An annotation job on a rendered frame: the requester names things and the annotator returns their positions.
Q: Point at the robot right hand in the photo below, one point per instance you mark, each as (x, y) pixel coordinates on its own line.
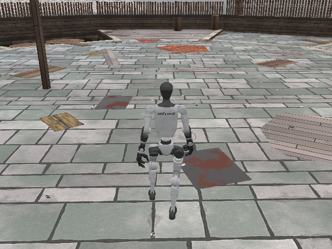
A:
(190, 148)

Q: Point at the robot right upper arm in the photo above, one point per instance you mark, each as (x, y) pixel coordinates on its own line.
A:
(184, 118)

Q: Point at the robot left hand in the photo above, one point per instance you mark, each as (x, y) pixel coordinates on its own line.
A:
(139, 159)

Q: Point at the right robot forearm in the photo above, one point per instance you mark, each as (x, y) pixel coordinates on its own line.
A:
(188, 137)

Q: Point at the robot left upper arm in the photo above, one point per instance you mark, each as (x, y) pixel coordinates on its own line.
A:
(147, 119)

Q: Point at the right robot shin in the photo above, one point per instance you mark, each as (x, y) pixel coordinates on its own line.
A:
(174, 195)

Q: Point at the left robot forearm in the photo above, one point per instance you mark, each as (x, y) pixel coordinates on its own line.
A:
(143, 142)

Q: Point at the robot torso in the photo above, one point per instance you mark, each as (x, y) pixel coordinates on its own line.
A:
(166, 125)

